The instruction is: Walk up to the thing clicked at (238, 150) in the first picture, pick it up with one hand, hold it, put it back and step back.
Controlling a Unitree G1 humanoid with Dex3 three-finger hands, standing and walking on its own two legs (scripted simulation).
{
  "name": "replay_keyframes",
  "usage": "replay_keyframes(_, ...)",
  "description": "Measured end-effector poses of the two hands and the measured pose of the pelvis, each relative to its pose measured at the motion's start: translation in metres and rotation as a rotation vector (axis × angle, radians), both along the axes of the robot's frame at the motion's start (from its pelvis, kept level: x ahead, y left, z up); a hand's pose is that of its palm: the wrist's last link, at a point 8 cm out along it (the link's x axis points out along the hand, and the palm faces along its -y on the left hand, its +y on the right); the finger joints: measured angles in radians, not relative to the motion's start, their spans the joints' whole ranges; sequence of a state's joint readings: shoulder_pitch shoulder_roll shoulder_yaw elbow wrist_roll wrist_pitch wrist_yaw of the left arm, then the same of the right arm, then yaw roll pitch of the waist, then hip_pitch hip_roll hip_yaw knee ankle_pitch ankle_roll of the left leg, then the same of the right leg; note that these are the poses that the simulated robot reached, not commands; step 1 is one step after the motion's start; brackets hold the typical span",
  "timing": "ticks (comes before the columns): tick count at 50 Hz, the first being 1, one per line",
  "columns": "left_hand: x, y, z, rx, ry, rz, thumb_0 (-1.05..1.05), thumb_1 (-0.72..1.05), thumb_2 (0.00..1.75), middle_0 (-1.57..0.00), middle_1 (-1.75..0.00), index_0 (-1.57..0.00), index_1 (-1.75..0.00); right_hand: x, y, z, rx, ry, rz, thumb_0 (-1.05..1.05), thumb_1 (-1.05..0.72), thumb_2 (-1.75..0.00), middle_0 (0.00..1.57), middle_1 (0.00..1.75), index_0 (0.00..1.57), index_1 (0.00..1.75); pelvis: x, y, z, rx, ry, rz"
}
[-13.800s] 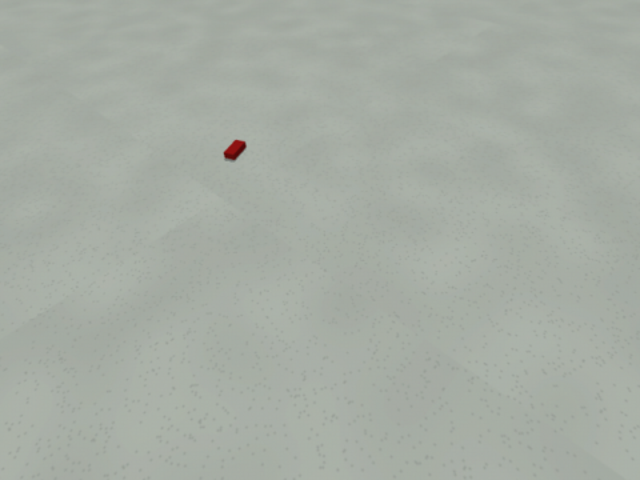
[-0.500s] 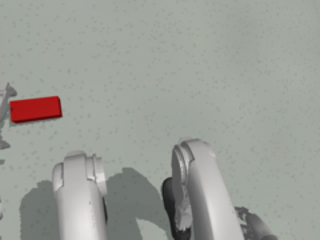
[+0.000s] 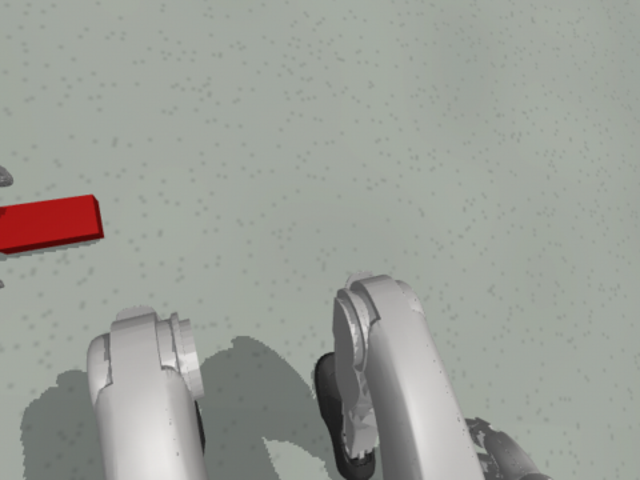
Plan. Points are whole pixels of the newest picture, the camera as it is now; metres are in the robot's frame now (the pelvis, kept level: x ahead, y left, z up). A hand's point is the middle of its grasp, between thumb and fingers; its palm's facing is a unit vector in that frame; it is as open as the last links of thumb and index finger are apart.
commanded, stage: rise first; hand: left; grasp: from above
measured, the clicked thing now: (50, 223) +0.46 +0.33 -0.29
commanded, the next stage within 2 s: approach in 0.98 s
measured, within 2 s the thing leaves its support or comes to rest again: neither
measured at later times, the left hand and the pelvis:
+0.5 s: hand out of the picture +0.41 +0.37 -0.17, palm faces -0.46 -0.12 -0.88, open 13.0 cm; pelvis +0.00 +0.00 +0.00, yaw +0 degrees
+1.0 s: hand out of the picture +0.41 +0.37 -0.18, palm faces -0.45 -0.12 -0.89, open 12.6 cm; pelvis +0.00 +0.00 +0.00, yaw +0 degrees
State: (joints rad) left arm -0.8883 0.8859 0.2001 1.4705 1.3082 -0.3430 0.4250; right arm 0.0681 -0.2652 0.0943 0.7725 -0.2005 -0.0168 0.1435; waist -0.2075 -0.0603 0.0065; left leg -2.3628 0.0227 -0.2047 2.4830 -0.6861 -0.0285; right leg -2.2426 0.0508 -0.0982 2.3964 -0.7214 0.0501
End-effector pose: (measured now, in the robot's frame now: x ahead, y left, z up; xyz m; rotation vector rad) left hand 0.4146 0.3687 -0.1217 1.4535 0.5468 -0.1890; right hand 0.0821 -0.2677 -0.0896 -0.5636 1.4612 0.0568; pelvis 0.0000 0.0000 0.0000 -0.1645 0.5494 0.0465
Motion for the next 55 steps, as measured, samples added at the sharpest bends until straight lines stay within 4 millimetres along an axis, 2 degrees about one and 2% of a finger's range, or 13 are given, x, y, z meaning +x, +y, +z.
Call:
replay_keyframes(14,0.003,0.002,0.000,0.002,-0.011,-0.003,0.00,-0.39,0.88,-0.23,-0.89,-0.23,-0.89,-0.004,0.001,0.004,-0.007,0.004,0.003,0.00,-0.91,-0.89,0.20,0.30,0.20,0.30,-0.001,0.002,0.000,-0.010,-0.004,-0.003)
replay_keyframes(32,-0.001,0.001,0.007,-0.002,0.006,-0.025,0.00,-0.33,0.84,-0.28,-0.86,-0.28,-0.85,0.003,0.005,0.008,0.005,-0.032,0.006,0.00,-0.91,-0.89,0.20,0.30,0.20,0.30,-0.003,0.003,0.005,-0.010,-0.005,0.004)
replay_keyframes(55,0.004,0.002,0.002,0.012,-0.002,-0.014,0.00,-0.28,0.79,-0.33,-0.81,-0.33,-0.81,-0.012,0.005,0.009,-0.002,-0.007,-0.005,0.00,-0.91,-0.89,0.20,0.30,0.20,0.30,-0.003,0.003,0.002,-0.012,-0.004,0.002)
